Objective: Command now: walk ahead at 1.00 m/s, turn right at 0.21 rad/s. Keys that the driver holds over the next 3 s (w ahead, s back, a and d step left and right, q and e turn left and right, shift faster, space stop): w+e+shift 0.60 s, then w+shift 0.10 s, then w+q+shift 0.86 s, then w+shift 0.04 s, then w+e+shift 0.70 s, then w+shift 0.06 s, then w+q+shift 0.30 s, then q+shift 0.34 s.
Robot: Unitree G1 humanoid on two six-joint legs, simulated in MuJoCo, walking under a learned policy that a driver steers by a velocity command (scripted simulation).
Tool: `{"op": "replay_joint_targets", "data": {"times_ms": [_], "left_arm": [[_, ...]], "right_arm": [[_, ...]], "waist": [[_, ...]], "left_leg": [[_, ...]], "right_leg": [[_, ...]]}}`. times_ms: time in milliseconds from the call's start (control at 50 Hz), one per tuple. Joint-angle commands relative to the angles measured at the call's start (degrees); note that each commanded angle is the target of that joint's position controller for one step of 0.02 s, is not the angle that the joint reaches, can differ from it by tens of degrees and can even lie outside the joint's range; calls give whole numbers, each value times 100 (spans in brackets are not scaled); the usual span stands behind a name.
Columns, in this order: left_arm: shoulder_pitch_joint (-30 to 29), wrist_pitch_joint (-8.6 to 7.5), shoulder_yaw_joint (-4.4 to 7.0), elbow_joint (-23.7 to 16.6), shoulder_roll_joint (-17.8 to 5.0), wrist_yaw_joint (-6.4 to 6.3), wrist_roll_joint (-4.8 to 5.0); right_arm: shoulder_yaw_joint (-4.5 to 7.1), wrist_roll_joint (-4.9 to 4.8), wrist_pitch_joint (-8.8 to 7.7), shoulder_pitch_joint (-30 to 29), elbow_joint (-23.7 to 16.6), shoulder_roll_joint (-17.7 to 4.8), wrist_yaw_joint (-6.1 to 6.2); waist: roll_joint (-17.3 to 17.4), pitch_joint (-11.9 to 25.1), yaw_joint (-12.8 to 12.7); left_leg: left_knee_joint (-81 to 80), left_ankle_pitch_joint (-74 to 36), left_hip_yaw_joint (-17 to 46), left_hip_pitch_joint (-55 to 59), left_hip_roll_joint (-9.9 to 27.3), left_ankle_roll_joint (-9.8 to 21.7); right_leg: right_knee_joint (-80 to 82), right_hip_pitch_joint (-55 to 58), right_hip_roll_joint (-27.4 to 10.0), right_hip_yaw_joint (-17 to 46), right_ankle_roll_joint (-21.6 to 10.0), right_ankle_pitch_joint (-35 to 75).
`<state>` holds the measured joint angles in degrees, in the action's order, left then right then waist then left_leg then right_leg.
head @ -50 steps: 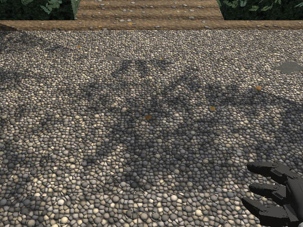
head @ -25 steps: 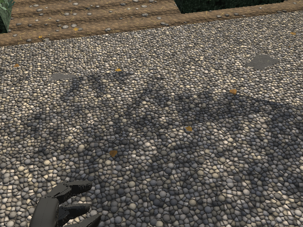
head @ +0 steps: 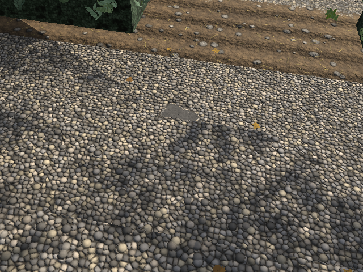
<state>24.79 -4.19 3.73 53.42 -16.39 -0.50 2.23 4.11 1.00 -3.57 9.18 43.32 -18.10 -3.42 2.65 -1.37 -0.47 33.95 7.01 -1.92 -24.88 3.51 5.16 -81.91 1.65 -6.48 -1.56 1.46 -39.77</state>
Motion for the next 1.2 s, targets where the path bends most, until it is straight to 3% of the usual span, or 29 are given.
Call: {"op": "replay_joint_targets", "data": {"times_ms": [20, 60, 100, 160, 220, 280, 320, 340, 360, 380, 400, 420, 460, 480, 600, 640, 760, 800, 840, 860, 880, 900, 920, 940, 980, 1060, 1140, 1180, 1200], "left_arm": [[380, -392, -15, -620, -250, 99, 277], [-847, -243, -94, -1023, -191, -160, 344], [-635, 63, -38, -794, -166, -125, 225], [-994, 277, -35, -1052, 86, -15, 73], [-1756, 237, -95, -1314, 94, 117, -132], [-2354, 150, -66, -1533, 12, 359, -73], [-1325, 152, 179, -1292, -334, 448, -52], [456, 197, 461, -843, -897, 466, -88], [2284, 336, 742, -336, -1444, 377, -39], [2607, 506, 672, -76, -1042, 273, -50], [1198, 355, 265, -302, -462, 384, -175], [256, 134, 45, -875, -106, 434, -264], [-268, -230, 200, -1061, -457, 477, -210], [-753, -321, 181, -1236, -423, 474, -124], [45, -182, 159, -1191, -351, -132, 39], [314, -35, 22, -994, -57, -264, 39], [699, 38, -15, -497, 39, -193, 50], [513, 54, 3, -479, -51, -180, 22], [-565, -23, 51, -727, -431, -40, -192], [-1276, -130, 20, -898, -279, 61, -274], [-860, -303, -251, -1196, 715, 109, -413], [41, -465, -364, -1488, 468, 140, 47], [-190, -568, -346, -1525, 21, 216, 342], [-1443, -615, -175, -1655, -513, 137, 110], [-1839, -498, -164, -1626, -260, -28, -268], [-2471, -412, -294, -1905, 48, -20, -431], [-3053, -450, -157, -2284, -10, 16, -221], [-2504, -472, 64, -2219, -347, -3, -145], [-1223, -527, 255, -1899, -636, 43, -120]], "right_arm": [[361, 11, -21, 2844, 617, -1123, 1], [268, -71, -137, 1997, 750, -780, 59], [12, 83, -386, 1031, 712, 92, 53], [-79, 132, -452, 356, 761, 81, 237], [-5, 89, -412, 857, 895, -113, 538], [88, -24, -273, 1042, 950, -413, 697], [192, 27, -178, 888, 783, -829, 749], [239, 4, -168, 136, 480, -1030, 739], [281, -249, -228, -902, 134, -1221, 633], [242, -532, -366, -1594, 14, -757, 491], [-45, -295, -534, -312, -182, 423, 305], [-153, -202, -671, 402, -528, 563, 251], [-6, -356, -696, -464, -752, 53, 360], [9, -293, -569, -277, -680, 46, 430], [93, -12, -374, -1386, -1016, -158, 289], [-54, 126, -393, -1728, -1145, 352, 88], [15, -184, -624, -2097, -1429, 309, -24], [133, -259, -686, -1270, -1202, 33, 75], [399, -327, -610, 1597, -338, -530, 104], [357, -289, -466, 3151, 225, -503, 85], [71, -23, -384, 3522, 580, 89, -65], [149, 43, -331, 3053, 394, -327, -6], [378, -30, -257, 2453, 236, -778, 136], [196, 50, -320, 2007, -58, -95, 209], [89, 49, -436, 1186, -73, -174, 187], [1, -223, -337, 1150, 127, -10, 409], [24, -394, -238, 2067, 379, -5, 376], [16, -345, -138, 2112, 446, 13, 364], [27, -155, -110, 1622, 261, -27, 339]], "waist": [[1328, 2211, 903], [-236, 972, 585], [-193, -171, 35], [644, -653, -297], [28, -709, 17], [-470, -888, 105], [-62, 8, -489], [263, 830, -1485], [314, 1406, -2581], [-1048, 797, -2789], [-2873, 112, -908], [-2805, 664, -12], [-181, -80, 243], [139, -107, 568], [-187, 78, -75], [-374, 212, -422], [-832, -313, -831], [-890, -280, -471], [-930, 609, 1007], [-84, 968, 1733], [1595, 978, 1072], [2728, 1600, 512], [1721, 1651, 540], [-156, 1255, 696], [-1132, 47, -28], [-61, -376, -129], [-104, -66, 216], [45, 331, -167], [267, 1076, -945]], "left_leg": [[528, -2679, 1821, 5180, 1550, 983], [-1596, 2049, 3633, 3188, 2227, 1111], [-1289, 653, 2544, 881, 2066, 503], [-1887, 217, 836, -266, 1494, 179], [-1967, -1021, -320, 1008, 1239, 80], [-2177, -1685, -1066, 1924, 1090, -168], [-1286, -5155, -1372, 1957, 921, -318], [252, -7233, -1436, 1280, 962, -283], [2517, -7428, -1144, 38, 883, -310], [5719, -1816, -995, -883, -458, -615], [6788, 2609, 189, -1901, -1053, -428], [6573, 2903, 1135, -2225, -1001, -153], [5082, 1952, 1063, -1936, -691, 52], [4724, 1687, 1218, -1603, -475, -127], [1103, -1049, 1202, -1041, -266, -479], [155, -2637, 846, -587, -432, -426], [-943, -2987, 370, -191, -325, -364], [-1450, -2637, 207, -155, -172, -447], [-1480, -2865, 93, 2051, 15, -157], [-1077, -2658, 864, 3958, 585, 432], [889, -3143, 1399, 5503, 468, 477], [16, -1169, 3437, 6340, 1052, 1480], [-1343, 2247, 5291, 6209, 1818, 2177], [-1951, 3042, 5668, 5027, 1704, 1677], [-1903, 1545, 5204, 1907, 1068, 1682], [-2226, -429, 2604, -789, -240, 1122], [-2004, -401, 2863, -28, -230, 798], [-1128, -1589, 2644, 498, -381, 538], [232, -2856, 2421, 345, -522, 233]], "right_leg": [[-2339, -4744, 647, 1669, -414, 94], [-1969, -5437, 62, 942, -343, 1493], [-880, -4768, -359, 1291, -476, 2884], [550, -4246, -544, 1110, -176, 3512], [1987, -4818, -439, 655, -360, 3927], [3651, -4552, -79, -109, -739, 4451], [3265, -2308, 836, -966, -819, 4312], [1924, -161, 1196, -1157, -924, 4583], [1770, 1973, 1186, -775, -1172, 4064], [3488, 2076, 649, 252, -1702, 4094], [4507, 1113, 770, 2076, -2051, 3807], [5494, 888, -25, 4187, -2650, 2738], [6644, -864, -305, 4928, -2348, 1170], [6174, -1607, -268, 4766, -2348, 1643], [5263, -2229, 853, 2867, -1834, 3304], [5060, -2254, 1016, 2495, -1572, 2271], [4133, -1524, 828, 2137, -1213, 2134], [3189, -638, 838, 1897, -1101, 3881], [634, -1061, 767, 1333, -972, 6255], [-2314, -2719, 1244, 1053, -745, 3995], [-3817, -5608, 1518, 1069, -782, -309], [-3350, -6731, 1160, 1264, -482, -177], [-2469, -7450, 797, 1061, -434, 805], [-1184, -6963, 462, 1248, -715, 1937], [291, -5564, 277, 1363, -415, 2370], [3601, -2653, 424, 586, -15, 3784], [5058, -1452, 874, 593, -38, 4812], [5217, -635, 1042, 513, -169, 4255], [4516, 689, 937, 648, -275, 4728]]}}
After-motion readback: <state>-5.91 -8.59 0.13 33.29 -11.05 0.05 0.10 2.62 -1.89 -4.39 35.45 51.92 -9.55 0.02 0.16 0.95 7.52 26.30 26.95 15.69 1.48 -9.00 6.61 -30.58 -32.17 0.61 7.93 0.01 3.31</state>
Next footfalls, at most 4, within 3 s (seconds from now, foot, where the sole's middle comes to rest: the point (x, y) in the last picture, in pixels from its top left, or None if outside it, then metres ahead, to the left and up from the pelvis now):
0.36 right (222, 269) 0.51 -0.14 -0.77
0.86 left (218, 180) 0.99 -0.17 -0.91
1.20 right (279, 146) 1.22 -0.51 -0.91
1.66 left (229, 106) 1.66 -0.30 -1.06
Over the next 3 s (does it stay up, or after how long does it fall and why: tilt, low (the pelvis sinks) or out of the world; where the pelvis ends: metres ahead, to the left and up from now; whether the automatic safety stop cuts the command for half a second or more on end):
stays up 2.72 -0.60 -0.31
